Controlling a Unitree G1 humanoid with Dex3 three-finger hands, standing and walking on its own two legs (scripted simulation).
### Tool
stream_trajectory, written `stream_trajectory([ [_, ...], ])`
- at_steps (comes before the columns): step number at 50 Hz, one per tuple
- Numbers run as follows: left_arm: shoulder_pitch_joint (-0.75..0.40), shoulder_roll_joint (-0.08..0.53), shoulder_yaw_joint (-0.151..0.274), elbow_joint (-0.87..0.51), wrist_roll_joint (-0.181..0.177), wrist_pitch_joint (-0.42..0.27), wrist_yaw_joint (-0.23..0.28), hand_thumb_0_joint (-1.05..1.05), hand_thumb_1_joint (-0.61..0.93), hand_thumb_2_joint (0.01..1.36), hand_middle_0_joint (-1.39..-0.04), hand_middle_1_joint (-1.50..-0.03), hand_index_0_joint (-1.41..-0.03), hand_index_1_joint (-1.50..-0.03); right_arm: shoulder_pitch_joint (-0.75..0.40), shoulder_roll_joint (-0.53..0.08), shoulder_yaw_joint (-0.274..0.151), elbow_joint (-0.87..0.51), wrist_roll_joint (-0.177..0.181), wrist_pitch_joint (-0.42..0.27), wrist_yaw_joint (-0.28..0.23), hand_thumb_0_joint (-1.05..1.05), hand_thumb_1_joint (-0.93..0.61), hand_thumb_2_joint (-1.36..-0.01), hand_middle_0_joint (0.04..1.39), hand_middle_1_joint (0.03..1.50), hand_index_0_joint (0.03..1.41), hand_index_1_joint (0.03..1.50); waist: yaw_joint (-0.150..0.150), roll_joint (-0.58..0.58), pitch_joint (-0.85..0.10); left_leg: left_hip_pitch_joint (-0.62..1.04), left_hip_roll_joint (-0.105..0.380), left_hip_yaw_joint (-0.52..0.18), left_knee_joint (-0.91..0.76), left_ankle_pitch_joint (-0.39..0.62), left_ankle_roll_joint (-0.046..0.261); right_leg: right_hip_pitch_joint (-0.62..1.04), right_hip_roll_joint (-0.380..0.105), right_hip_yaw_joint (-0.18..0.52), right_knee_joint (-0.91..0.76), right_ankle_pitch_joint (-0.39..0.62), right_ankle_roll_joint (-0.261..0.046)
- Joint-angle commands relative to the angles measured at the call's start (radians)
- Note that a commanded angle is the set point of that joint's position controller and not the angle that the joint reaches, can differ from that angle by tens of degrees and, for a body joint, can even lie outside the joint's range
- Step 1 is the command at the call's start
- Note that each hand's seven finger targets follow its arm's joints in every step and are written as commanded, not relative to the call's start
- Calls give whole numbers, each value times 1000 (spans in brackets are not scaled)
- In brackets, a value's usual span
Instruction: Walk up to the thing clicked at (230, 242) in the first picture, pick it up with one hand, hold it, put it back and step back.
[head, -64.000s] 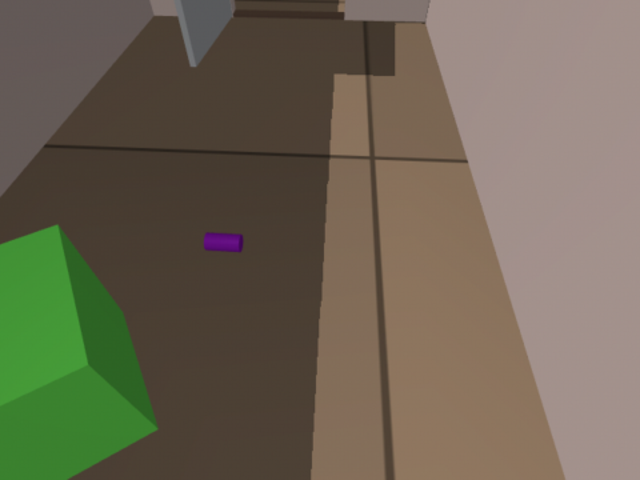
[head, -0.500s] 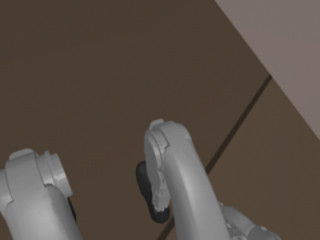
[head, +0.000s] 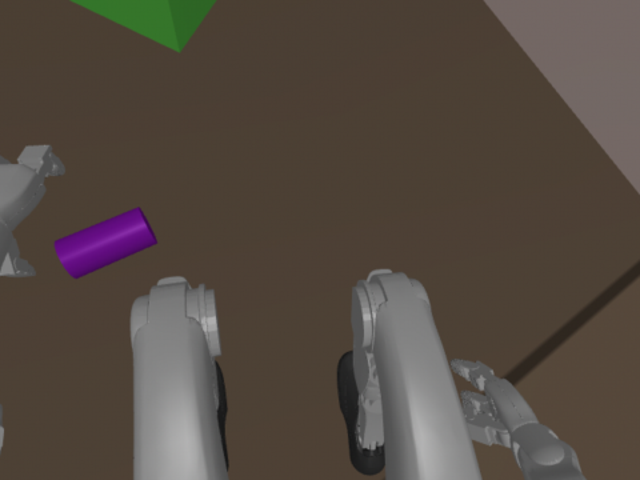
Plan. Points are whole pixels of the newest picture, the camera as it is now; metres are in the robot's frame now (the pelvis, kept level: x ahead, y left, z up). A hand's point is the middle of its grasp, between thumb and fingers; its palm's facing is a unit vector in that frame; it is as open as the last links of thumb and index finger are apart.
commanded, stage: withdraw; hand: left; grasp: from above
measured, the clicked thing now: (108, 241) +0.43 +0.33 -0.32
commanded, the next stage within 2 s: home in 0.34 s
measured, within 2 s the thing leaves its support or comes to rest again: neither
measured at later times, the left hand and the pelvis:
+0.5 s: hand (56, 216) +0.42 +0.35 -0.16, palm faces -0.37 -0.06 -0.93, open 12.9 cm; pelvis +0.00 +0.00 -0.02, yaw +0 degrees
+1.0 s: hand out of the picture +0.29 +0.29 +0.04, palm faces -0.24 -0.64 -0.73, open 7.7 cm; pelvis +0.02 +0.00 +0.15, yaw +5 degrees
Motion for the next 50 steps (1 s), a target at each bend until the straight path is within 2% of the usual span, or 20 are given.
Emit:
stream_trajectory([
  [1, -303, 199, 25, -54, 16, -42, 78, 0, -451, 966, -101, -960, -104, -956, 186, -209, -60, -28, -5, 22, -39, 0, -880, -894, 200, 300, 200, 300, -70, 146, -499, 433, -24, 98, -242, -9, 41, 179, 35, -100, -290, 66, -84],
  [6, -417, 186, 5, 74, 75, -17, 209, 0, -420, 941, -118, -954, -128, -943, 200, -226, -38, -16, -25, 31, -50, 0, -874, -890, 201, 300, 200, 300, -107, 230, -494, 477, -27, 81, -251, -6, 25, 112, 28, -127, -249, 82, -89],
  [10, -459, 264, 65, 173, 129, 9, 302, 0, -372, 894, -168, -901, -177, -891, 207, -231, -19, -5, -45, 22, -58, 0, -879, -890, 200, 299, 200, 299, -98, 293, -557, 496, -29, 90, -219, 56, 19, 94, 23, -131, -197, 131, -89],
  [11, -463, 314, 108, 170, 139, 14, 323, 0, -348, 872, -195, -871, -202, -863, 201, -235, -19, -5, -49, 19, -60, 0, -881, -891, 200, 299, 200, 299, -77, 311, -590, 506, -31, 93, -215, 64, 18, 85, 21, -130, -181, 133, -91],
  [12, -448, 325, 111, 200, 153, 25, 335, 0, -332, 857, -210, -860, -219, -850, 199, -231, -15, -4, -52, 18, -60, 0, -882, -891, 200, 299, 200, 299, -72, 332, -601, 511, -31, 104, -205, 71, 19, 92, 23, -124, -180, 137, -92],
  [16, -439, 412, 205, 140, 148, 58, 373, 0, -288, 813, -244, -810, -254, -798, 205, -235, -26, -13, -66, 10, -56, 0, -883, -890, 200, 299, 200, 299, -42, 393, -685, 522, -36, 121, -214, 45, 21, 126, 16, -111, -182, 104, -94],
  [18, -389, 404, 211, 99, 125, 83, 365, 0, -279, 801, -252, -795, -263, -782, 202, -233, -40, -17, -65, 8, -55, 0, -884, -891, 200, 299, 200, 299, -30, 392, -729, 532, -38, 132, -217, 40, 23, 149, 13, -98, -199, 99, -94],
  [19, -380, 389, 192, 93, 115, 96, 352, 0, -275, 794, -260, -785, -270, -774, 221, -224, -45, -16, -60, 4, -54, 0, -885, -891, 200, 299, 200, 299, -43, 381, -719, 521, -36, 131, -217, 34, 26, 159, 15, -88, -209, 95, -95],
  [20, -344, 368, 189, 86, 96, 107, 336, 0, -280, 798, -254, -791, -264, -779, 226, -226, -60, -14, -54, 2, -53, 0, -885, -891, 200, 299, 200, 299, -31, 356, -728, 519, -37, 134, -227, 27, 29, 164, 15, -87, -224, 94, -93],
  [21, -344, 356, 183, 57, 79, 115, 320, 0, -284, 802, -247, -793, -257, -780, 238, -224, -67, -13, -50, 3, -54, 0, -884, -891, 200, 299, 200, 299, -43, 341, -732, 509, -39, 133, -232, 14, 33, 172, 13, -87, -235, 88, -90],
  [22, -312, 313, 155, 61, 61, 124, 296, 0, -204, 882, -246, -713, -223, -700, 252, -213, -77, -10, -42, 0, -53, 0, -885, -895, 200, 300, 199, 300, -40, 323, -710, 507, -39, 135, -240, 11, 35, 179, 13, -82, -253, 90, -90],
  [23, -299, 282, 131, 45, 42, 129, 271, 0, -278, 803, -230, -793, -251, -780, 256, -217, -88, -7, -36, 1, -53, 0, -878, -887, 201, 299, 200, 299, -44, 301, -710, 501, -40, 133, -249, -7, 38, 178, 14, -82, -265, 74, -89],
  [25, -265, 229, 97, -16, 9, 135, 223, 0, -118, 923, -240, -633, -219, -625, 289, -211, -102, -5, -21, 6, -53, 0, -886, -896, 200, 300, 199, 300, -46, 263, -713, 484, -45, 137, -264, 2, 43, 234, 13, -73, -302, 88, -85],
  [26, -246, 252, 119, -83, -14, 133, 204, 0, -38, 945, -244, -611, -223, -630, 298, -211, -114, -5, -11, 9, -53, 0, -887, -896, 200, 299, 199, 299, -24, 246, -754, 510, -45, 133, -272, 20, 43, 258, 13, -72, -304, 103, -85],
  [28, -147, 190, 99, -143, -60, 143, 164, 0, 92, 951, -243, -598, -223, -616, 297, -196, -127, -27, 11, 14, -55, 0, -887, -896, 199, 299, 199, 299, -9, 220, -776, 569, -46, 134, -303, 79, 41, 315, 11, -68, -333, 165, -83],
  [30, -110, 197, 115, -281, -110, 148, 137, 0, 234, 887, -221, -492, -207, -505, 295, -198, -142, -48, 34, 21, -64, 0, -891, -897, 200, 300, 199, 300, 7, 207, -796, 598, -44, 132, -337, 94, 45, 351, 10, -61, -365, 185, -81],
  [33, -6, 130, 111, -416, -194, 170, 97, 0, 474, 832, -198, -368, -192, -373, 267, -176, -148, -78, 60, 30, -74, 0, -896, -899, 200, 300, 200, 300, 21, 181, -776, 627, -42, 130, -403, 86, 47, 403, 9, -49, -441, 176, -79],
  [38, 163, 24, 92, -560, -346, 231, 36, 0, 874, 917, -205, -321, -204, -323, 197, -154, -143, -125, 88, 35, -96, 0, -899, -900, 200, 300, 200, 300, 36, 138, -680, 687, -36, 107, -534, 7, 48, 453, 6, -39, -543, 108, -80],
  [42, 299, -60, 60, -676, -463, 283, -15, 0, 900, 901, -200, -300, -200, -300, 138, -148, -132, -166, 109, 30, -123, 0, -900, -900, 200, 300, 200, 300, 46, 151, -618, 784, -26, 81, -663, -36, 43, 512, 3, -34, -599, 97, -80],
  [50, 492, -149, 64, -966, -679, 378, -63, 0, 896, 907, -202, -306, -201, -307, 70, -120, -111, -239, 127, -10, -183, 0, -900, -900, 200, 300, 200, 300, 38, 167, -583, 991, -26, 93, -834, 4, 36, 691, -11, -2, -770, 127, -76],
])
